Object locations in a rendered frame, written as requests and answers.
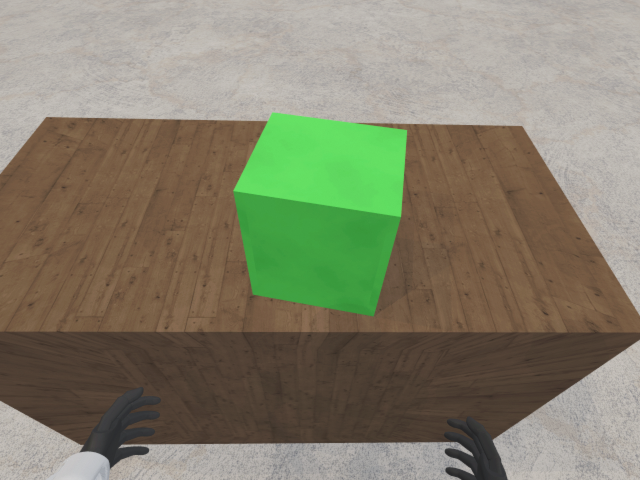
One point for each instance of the pedestal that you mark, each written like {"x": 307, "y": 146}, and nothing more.
{"x": 122, "y": 265}

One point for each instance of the robot left forearm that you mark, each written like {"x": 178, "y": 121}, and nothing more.
{"x": 83, "y": 466}

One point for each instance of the robot right hand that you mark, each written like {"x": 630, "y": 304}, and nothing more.
{"x": 486, "y": 463}

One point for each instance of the carton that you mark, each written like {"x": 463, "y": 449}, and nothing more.
{"x": 319, "y": 204}

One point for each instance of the robot left hand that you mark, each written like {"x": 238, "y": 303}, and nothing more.
{"x": 109, "y": 434}

